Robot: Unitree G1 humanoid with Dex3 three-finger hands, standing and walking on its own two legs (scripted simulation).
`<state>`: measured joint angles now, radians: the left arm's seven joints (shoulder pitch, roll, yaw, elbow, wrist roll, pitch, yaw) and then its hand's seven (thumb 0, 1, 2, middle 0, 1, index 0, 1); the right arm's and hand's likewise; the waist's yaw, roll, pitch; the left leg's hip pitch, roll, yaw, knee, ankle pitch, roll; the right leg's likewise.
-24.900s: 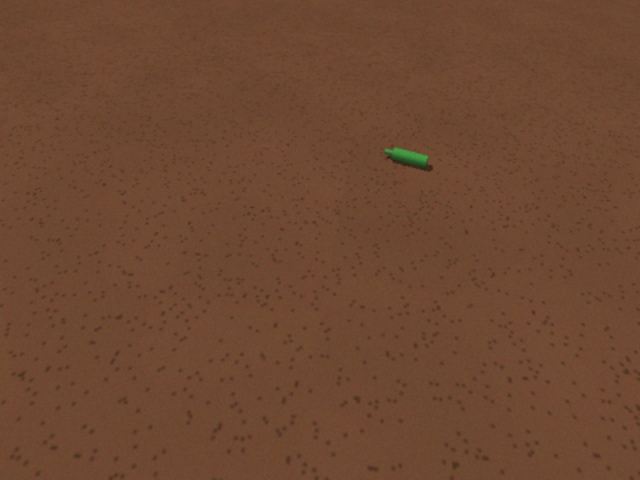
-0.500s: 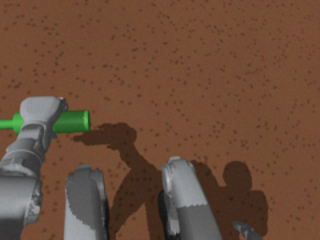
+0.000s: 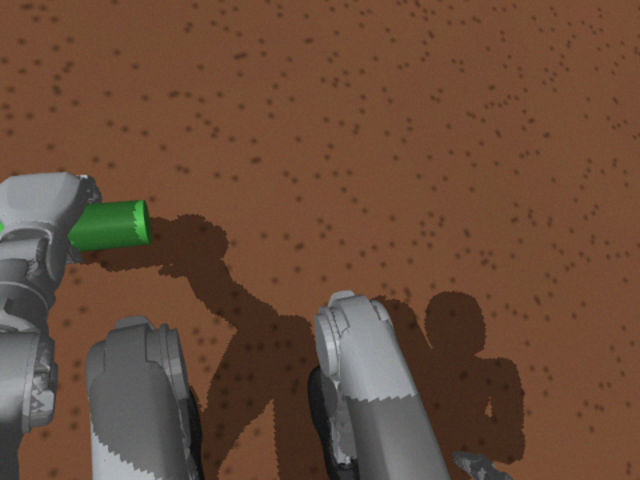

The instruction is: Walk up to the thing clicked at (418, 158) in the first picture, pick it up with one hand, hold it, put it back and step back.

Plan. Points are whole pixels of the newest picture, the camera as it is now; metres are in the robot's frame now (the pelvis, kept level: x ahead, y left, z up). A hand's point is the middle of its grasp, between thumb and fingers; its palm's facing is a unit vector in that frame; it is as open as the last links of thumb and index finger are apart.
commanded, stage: crouch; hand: left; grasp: from above
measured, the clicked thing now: (56, 230) +0.45 +0.28 -0.22
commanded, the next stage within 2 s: lower in 0.24 s
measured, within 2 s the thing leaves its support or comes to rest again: neither
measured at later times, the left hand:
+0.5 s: hand (70, 228) +0.46 +0.27 -0.22, palm faces -0.49 -0.07 -0.87, open 9.2 cm
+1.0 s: hand (86, 234) +0.46 +0.26 -0.28, palm faces -0.47 -0.07 -0.88, open 9.2 cm
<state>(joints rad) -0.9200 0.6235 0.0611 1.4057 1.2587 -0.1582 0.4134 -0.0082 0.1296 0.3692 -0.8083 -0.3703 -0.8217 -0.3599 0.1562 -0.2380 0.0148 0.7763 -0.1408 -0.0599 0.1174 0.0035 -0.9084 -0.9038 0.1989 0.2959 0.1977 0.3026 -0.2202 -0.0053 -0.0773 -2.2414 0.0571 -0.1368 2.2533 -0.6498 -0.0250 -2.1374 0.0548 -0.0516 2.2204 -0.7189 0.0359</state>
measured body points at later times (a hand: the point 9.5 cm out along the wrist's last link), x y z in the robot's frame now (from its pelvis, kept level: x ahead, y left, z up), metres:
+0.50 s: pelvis +0.00 +0.00 -0.04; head +0.25 +0.05 +0.33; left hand +0.48 +0.27 -0.17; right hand +0.04 -0.27 -0.15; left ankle +0.08 +0.14 -0.34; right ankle +0.09 -0.12 -0.34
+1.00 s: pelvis +0.00 +0.00 -0.07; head +0.27 +0.06 +0.29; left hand +0.48 +0.26 -0.23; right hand +0.04 -0.27 -0.17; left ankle +0.08 +0.14 -0.34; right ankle +0.09 -0.12 -0.34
